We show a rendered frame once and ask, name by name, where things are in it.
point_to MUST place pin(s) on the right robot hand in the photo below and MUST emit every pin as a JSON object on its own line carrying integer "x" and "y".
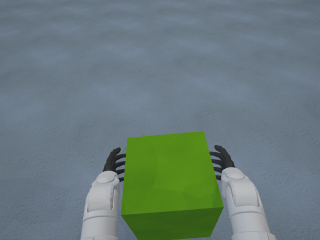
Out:
{"x": 225, "y": 161}

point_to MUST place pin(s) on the carton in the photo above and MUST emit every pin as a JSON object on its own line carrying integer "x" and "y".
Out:
{"x": 170, "y": 190}

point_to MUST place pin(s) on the robot left forearm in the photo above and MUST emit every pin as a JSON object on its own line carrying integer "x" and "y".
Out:
{"x": 101, "y": 211}

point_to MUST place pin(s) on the left robot hand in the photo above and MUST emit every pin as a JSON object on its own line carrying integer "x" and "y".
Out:
{"x": 111, "y": 165}

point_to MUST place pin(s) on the robot right forearm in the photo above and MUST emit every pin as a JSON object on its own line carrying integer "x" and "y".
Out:
{"x": 245, "y": 208}

